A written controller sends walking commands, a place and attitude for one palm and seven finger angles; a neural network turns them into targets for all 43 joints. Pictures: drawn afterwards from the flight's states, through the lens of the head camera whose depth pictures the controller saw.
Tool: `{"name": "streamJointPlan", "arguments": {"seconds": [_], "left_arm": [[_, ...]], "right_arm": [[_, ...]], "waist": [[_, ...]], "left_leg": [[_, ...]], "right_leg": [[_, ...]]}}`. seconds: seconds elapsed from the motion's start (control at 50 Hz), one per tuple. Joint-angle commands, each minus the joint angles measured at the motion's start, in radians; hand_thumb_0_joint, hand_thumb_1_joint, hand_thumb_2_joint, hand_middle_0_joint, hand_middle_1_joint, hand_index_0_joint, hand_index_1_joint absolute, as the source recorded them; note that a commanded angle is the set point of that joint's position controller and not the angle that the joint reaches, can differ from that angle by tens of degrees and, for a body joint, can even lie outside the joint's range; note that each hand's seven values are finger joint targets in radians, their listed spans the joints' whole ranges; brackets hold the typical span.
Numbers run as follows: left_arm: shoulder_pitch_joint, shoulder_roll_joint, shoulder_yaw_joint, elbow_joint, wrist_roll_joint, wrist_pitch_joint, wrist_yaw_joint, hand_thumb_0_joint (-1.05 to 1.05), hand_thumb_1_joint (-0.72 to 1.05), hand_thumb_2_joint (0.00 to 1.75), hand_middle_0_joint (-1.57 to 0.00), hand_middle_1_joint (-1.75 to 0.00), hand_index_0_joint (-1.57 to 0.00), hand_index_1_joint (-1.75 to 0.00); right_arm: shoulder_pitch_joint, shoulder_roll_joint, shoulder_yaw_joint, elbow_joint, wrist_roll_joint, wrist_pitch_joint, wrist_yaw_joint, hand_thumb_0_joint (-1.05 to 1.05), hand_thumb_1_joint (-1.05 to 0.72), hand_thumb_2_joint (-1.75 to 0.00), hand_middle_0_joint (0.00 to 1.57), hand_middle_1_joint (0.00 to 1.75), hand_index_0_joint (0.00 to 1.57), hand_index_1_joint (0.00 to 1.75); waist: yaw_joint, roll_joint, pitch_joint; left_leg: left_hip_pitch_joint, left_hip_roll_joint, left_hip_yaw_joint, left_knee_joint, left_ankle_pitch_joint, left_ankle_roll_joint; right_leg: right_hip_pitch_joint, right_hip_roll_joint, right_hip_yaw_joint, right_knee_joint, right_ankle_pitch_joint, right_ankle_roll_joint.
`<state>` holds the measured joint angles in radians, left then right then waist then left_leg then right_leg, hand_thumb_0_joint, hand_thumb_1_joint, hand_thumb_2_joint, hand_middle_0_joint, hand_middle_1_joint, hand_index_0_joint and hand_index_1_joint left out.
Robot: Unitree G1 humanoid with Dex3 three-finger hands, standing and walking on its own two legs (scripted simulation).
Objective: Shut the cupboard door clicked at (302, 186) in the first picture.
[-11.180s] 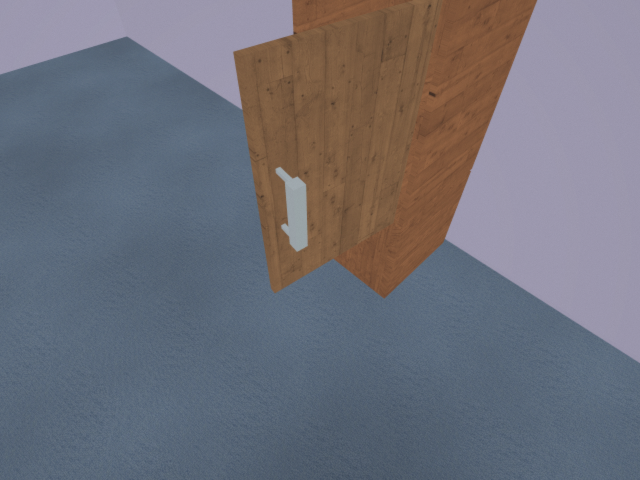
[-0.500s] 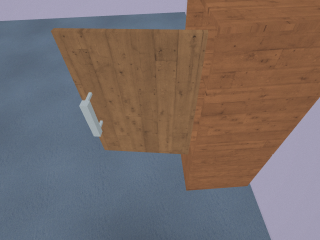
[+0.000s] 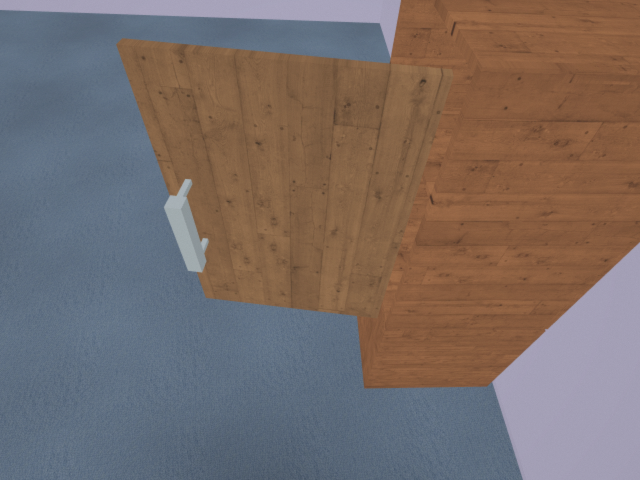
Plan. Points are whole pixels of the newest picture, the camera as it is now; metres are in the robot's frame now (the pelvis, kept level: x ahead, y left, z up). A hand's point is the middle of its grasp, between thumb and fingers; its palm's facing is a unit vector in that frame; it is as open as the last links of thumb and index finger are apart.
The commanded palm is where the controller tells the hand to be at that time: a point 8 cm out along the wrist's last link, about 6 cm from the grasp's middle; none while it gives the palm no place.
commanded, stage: shuffle to correct the standing spot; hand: left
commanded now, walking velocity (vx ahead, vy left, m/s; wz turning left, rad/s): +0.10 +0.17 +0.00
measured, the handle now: (192, 226) +0.50 +0.27 -0.04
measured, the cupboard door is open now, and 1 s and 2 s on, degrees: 82 82 82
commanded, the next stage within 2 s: come to a stop and stand still in 0.30 s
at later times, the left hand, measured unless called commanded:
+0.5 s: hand out of the picture +0.04 +0.27 -0.19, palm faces +0.08 -0.97 -0.23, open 7.4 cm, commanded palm none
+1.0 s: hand out of the picture +0.09 +0.25 -0.16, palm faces +0.01 -0.97 -0.24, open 7.3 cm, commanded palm none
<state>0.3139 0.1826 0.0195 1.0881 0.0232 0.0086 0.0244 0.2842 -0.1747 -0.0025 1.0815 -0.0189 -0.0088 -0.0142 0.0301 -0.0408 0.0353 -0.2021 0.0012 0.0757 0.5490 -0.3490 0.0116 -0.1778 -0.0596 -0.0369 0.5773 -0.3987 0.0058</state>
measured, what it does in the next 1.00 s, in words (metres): steps on the spot: left foot, then right foot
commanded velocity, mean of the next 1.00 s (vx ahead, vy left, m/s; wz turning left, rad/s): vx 0.01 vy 0.00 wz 0.00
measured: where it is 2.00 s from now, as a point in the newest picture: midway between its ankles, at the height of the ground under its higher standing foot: outside the picture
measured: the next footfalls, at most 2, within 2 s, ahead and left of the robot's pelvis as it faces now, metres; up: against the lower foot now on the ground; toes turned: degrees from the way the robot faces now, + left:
left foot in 0.48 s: +0.14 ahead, +0.20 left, +0.00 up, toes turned +6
right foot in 0.82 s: +0.06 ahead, -0.02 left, +0.00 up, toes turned -3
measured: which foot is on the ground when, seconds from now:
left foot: down 0.00-0.16, up 0.18-0.46, down 0.48-0.84, up 0.86-1.00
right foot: down 0.00-0.48, up 0.50-0.80, down 0.82-1.00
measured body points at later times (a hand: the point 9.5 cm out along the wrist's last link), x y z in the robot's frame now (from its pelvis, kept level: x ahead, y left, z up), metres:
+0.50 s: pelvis +0.05 +0.07 -0.01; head +0.09 +0.08 +0.44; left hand +0.03 +0.32 -0.17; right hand +0.16 -0.17 -0.15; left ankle +0.10 +0.20 -0.73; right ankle -0.02 -0.08 -0.72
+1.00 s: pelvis +0.04 +0.07 +0.00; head +0.05 +0.05 +0.45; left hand +0.09 +0.30 -0.14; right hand +0.07 -0.18 -0.15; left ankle +0.04 +0.17 -0.71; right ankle +0.02 -0.02 -0.73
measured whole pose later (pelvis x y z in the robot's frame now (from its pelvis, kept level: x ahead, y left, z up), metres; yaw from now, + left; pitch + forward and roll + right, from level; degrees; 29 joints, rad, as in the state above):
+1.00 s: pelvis +0.04 +0.07 +0.00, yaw +1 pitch +0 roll -2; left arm 0.29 0.15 0.00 0.96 0.03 0.00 0.05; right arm 0.28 -0.22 -0.04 0.99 -0.02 0.04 0.00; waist -0.04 0.06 0.00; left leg -0.35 0.04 0.05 0.76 -0.36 0.01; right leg -0.20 0.05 -0.09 0.50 -0.30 -0.06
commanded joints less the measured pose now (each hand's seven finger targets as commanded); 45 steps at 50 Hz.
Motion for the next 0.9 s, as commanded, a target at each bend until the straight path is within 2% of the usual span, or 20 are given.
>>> {"name": "streamJointPlan", "arguments": {"seconds": [0.0, 0.04, 0.1, 0.12, 0.14, 0.16, 0.28, 0.4, 0.42, 0.46, 0.5, 0.54, 0.6, 0.68, 0.76, 0.78, 0.82, 0.84, 0.86, 0.88], "left_arm": [[-0.051, 0.069, 0.017, -0.099, 0.005, -0.009, 0.009, 0.00, 0.90, 0.90, -0.20, -0.30, -0.20, -0.30], [-0.073, 0.067, 0.019, -0.114, -0.003, -0.010, 0.009, 0.00, 0.90, 0.90, -0.20, -0.30, -0.20, -0.30], [0.072, 0.066, 0.031, -0.066, -0.001, -0.023, 0.003, 0.00, 0.90, 0.90, -0.20, -0.30, -0.20, -0.30], [0.169, 0.145, 0.050, -0.038, 0.005, -0.034, 0.011, 0.00, 0.90, 0.90, -0.20, -0.30, -0.20, -0.30], [0.229, 0.213, 0.062, -0.021, -0.001, -0.038, 0.016, 0.00, 0.90, 0.90, -0.20, -0.30, -0.20, -0.30], [0.220, 0.200, 0.052, -0.023, -0.005, -0.042, 0.021, 0.00, 0.90, 0.90, -0.20, -0.30, -0.20, -0.30], [0.031, 0.175, 0.057, -0.096, 0.011, -0.034, 0.023, 0.00, 0.90, 0.90, -0.20, -0.30, -0.20, -0.30], [-0.015, 0.226, 0.076, -0.127, 0.013, -0.014, 0.014, 0.00, 0.90, 0.90, -0.20, -0.30, -0.20, -0.30], [-0.020, 0.206, 0.070, -0.129, 0.011, -0.007, 0.013, 0.00, 0.90, 0.90, -0.20, -0.30, -0.20, -0.30], [0.016, 0.090, 0.044, -0.150, -0.009, 0.008, 0.016, 0.00, 0.90, 0.90, -0.20, -0.30, -0.20, -0.30], [0.004, 0.069, 0.035, -0.181, -0.005, 0.019, 0.026, 0.00, 0.90, 0.90, -0.20, -0.30, -0.20, -0.30], [-0.003, 0.109, 0.040, -0.130, -0.004, 0.010, 0.020, 0.00, 0.90, 0.90, -0.20, -0.30, -0.20, -0.30], [0.022, 0.064, 0.023, -0.110, -0.008, 0.015, 0.001, 0.00, 0.90, 0.90, -0.20, -0.30, -0.20, -0.30], [-0.029, 0.071, 0.029, -0.139, -0.005, 0.032, -0.009, 0.00, 0.90, 0.90, -0.20, -0.30, -0.20, -0.30], [0.044, 0.060, 0.035, -0.129, -0.004, 0.022, -0.011, 0.00, 0.90, 0.90, -0.20, -0.30, -0.20, -0.30], [0.056, 0.079, 0.038, -0.129, 0.003, 0.018, -0.008, 0.00, 0.90, 0.90, -0.20, -0.30, -0.20, -0.30], [0.026, 0.165, 0.038, -0.141, 0.007, 0.000, 0.000, 0.00, 0.90, 0.90, -0.20, -0.30, -0.20, -0.30], [0.034, 0.149, 0.012, -0.158, 0.030, 0.003, 0.032, 0.00, 0.90, 0.90, -0.20, -0.30, -0.20, -0.30], [-0.069, 0.154, 0.015, -0.205, 0.005, -0.018, 0.034, 0.00, 0.90, 0.90, -0.20, -0.30, -0.20, -0.30], [-0.085, 0.144, 0.027, -0.234, 0.001, -0.023, 0.032, 0.00, 0.90, 0.90, -0.20, -0.30, -0.20, -0.30]], "right_arm": [[0.172, -0.150, -0.022, -0.014, -0.004, -0.011, -0.015, 0.00, -0.90, -0.90, 0.20, 0.30, 0.20, 0.30], [0.151, -0.144, -0.017, -0.034, -0.009, -0.009, -0.017, 0.00, -0.90, -0.90, 0.20, 0.30, 0.20, 0.30], [0.017, -0.133, -0.019, -0.079, 0.001, -0.004, -0.017, 0.00, -0.90, -0.90, 0.20, 0.30, 0.20, 0.30], [-0.008, -0.112, -0.022, -0.109, 0.013, -0.009, -0.012, 0.00, -0.90, -0.90, 0.20, 0.30, 0.20, 0.30], [-0.066, -0.096, -0.023, -0.145, 0.007, -0.008, -0.007, 0.00, -0.90, -0.90, 0.20, 0.30, 0.20, 0.30], [-0.038, -0.108, -0.029, -0.137, 0.003, 0.001, -0.013, 0.00, -0.90, -0.90, 0.20, 0.30, 0.20, 0.30], [-0.081, -0.055, -0.032, -0.146, 0.007, 0.029, 0.029, 0.00, -0.90, -0.90, 0.20, 0.30, 0.20, 0.30], [-0.019, -0.058, -0.039, -0.142, 0.011, 0.017, 0.032, 0.00, -0.90, -0.90, 0.20, 0.30, 0.20, 0.30], [0.047, -0.086, -0.044, -0.122, 0.006, 0.010, 0.026, 0.00, -0.90, -0.90, 0.20, 0.30, 0.20, 0.30], [0.129, -0.223, -0.072, -0.120, -0.003, -0.002, 0.008, 0.00, -0.90, -0.90, 0.20, 0.30, 0.20, 0.30], [0.047, -0.209, -0.062, -0.160, -0.005, 0.004, -0.006, 0.00, -0.90, -0.90, 0.20, 0.30, 0.20, 0.30], [-0.084, -0.177, -0.046, -0.160, -0.009, -0.010, -0.015, 0.00, -0.90, -0.90, 0.20, 0.30, 0.20, 0.30], [-0.090, -0.137, -0.039, -0.152, -0.012, -0.005, -0.022, 0.00, -0.90, -0.90, 0.20, 0.30, 0.20, 0.30], [-0.037, -0.191, -0.063, -0.133, -0.016, 0.013, -0.028, 0.00, -0.90, -0.90, 0.20, 0.30, 0.20, 0.30], [-0.075, -0.185, -0.070, -0.137, -0.011, 0.023, -0.023, 0.00, -0.90, -0.90, 0.20, 0.30, 0.20, 0.30], [-0.071, -0.154, -0.066, -0.137, -0.005, 0.025, -0.017, 0.00, -0.90, -0.90, 0.20, 0.30, 0.20, 0.30], [-0.098, -0.049, -0.036, -0.159, 0.004, 0.032, -0.007, 0.00, -0.90, -0.90, 0.20, 0.30, 0.20, 0.30], [-0.132, -0.140, -0.057, -0.198, -0.003, 0.019, 0.004, 0.00, -0.90, -0.90, 0.20, 0.30, 0.20, 0.30], [-0.062, -0.099, -0.052, -0.183, -0.007, 0.030, 0.019, 0.00, -0.90, -0.90, 0.20, 0.30, 0.20, 0.30], [-0.051, -0.112, -0.054, -0.181, -0.009, 0.034, 0.022, 0.00, -0.90, -0.90, 0.20, 0.30, 0.20, 0.30]], "waist": [[-0.054, 0.294, 0.034], [-0.044, 0.236, 0.028], [0.056, 0.080, -0.034], [0.086, -0.134, -0.083], [0.108, -0.240, -0.055], [0.074, -0.125, -0.058], [0.013, -0.174, 0.039], [-0.028, -0.140, -0.003], [-0.057, -0.071, -0.041], [-0.071, 0.329, -0.159], [-0.050, 0.181, -0.056], [-0.015, 0.274, -0.059], [-0.016, 0.198, -0.096], [-0.051, 0.162, -0.111], [-0.007, 0.113, -0.108], [-0.003, 0.041, -0.089], [-0.007, -0.231, -0.003], [-0.017, -0.119, -0.021], [-0.072, -0.106, -0.067], [-0.065, -0.055, -0.060]], "left_leg": [[0.163, 0.249, -0.239, -0.172, 0.661, 0.178], [0.161, 0.259, -0.245, -0.148, 0.753, 0.212], [-0.028, 0.137, -0.098, 0.026, 0.585, 0.115], [-0.226, 0.049, -0.009, 0.183, 0.306, 0.046], [-0.375, -0.018, 0.018, 0.374, -0.206, -0.006], [-0.374, 0.016, -0.082, 0.468, -0.245, -0.019], [-0.342, 0.044, -0.022, 0.392, -0.048, -0.038], [-0.012, -0.016, 0.086, 0.006, 0.176, -0.042], [0.100, 0.004, 0.064, -0.063, 0.280, -0.034], [0.188, 0.337, -0.313, -0.152, 0.815, 0.135], [-0.019, 0.391, -0.342, -0.222, 0.639, 0.232], [-0.048, 0.320, -0.281, -0.234, 0.508, 0.189], [0.022, 0.284, -0.217, -0.208, 0.573, 0.172], [0.039, 0.332, -0.265, -0.223, 0.489, 0.185], [-0.083, 0.272, -0.195, -0.165, 0.315, 0.120], [-0.159, 0.210, -0.146, -0.131, 0.180, 0.075], [-0.236, 0.038, -0.002, 0.060, -0.097, -0.019], [-0.182, 0.016, 0.002, 0.274, -0.054, -0.046], [-0.191, 0.064, -0.053, 0.333, -0.002, -0.016], [-0.205, 0.046, -0.023, 0.373, -0.004, -0.004]], "right_leg": [[-0.265, 0.044, -0.079, 0.233, -0.204, -0.030], [-0.282, 0.018, -0.053, 0.258, -0.252, -0.043], [0.052, -0.012, -0.039, -0.070, 0.198, -0.049], [0.251, -0.199, 0.195, -0.148, 0.500, -0.097], [0.297, -0.425, 0.407, -0.218, 0.884, -0.198], [0.262, -0.451, 0.393, -0.196, 0.955, -0.264], [0.063, -0.270, 0.081, -0.205, 0.714, -0.162], [-0.077, -0.195, 0.004, -0.074, 0.500, -0.081], [-0.111, -0.152, -0.024, 0.039, 0.419, -0.055], [-0.240, 0.020, -0.068, 0.405, -0.269, 0.020], [-0.236, -0.001, 0.026, 0.545, -0.262, -0.010], [-0.203, -0.025, 0.066, 0.491, -0.162, -0.015], [-0.181, 0.001, 0.021, 0.333, -0.110, 0.001], [-0.169, 0.026, 0.014, 0.252, -0.120, -0.007], [0.019, 0.042, -0.012, -0.055, 0.097, -0.016], [0.083, 0.021, 0.025, -0.159, 0.139, -0.024], [-0.043, -0.229, 0.294, -0.362, 0.096, -0.123], [-0.057, -0.179, 0.341, -0.329, 0.393, -0.115], [-0.074, -0.130, 0.177, -0.334, 0.088, -0.110], [-0.106, -0.132, 0.211, -0.327, 0.064, -0.142]]}}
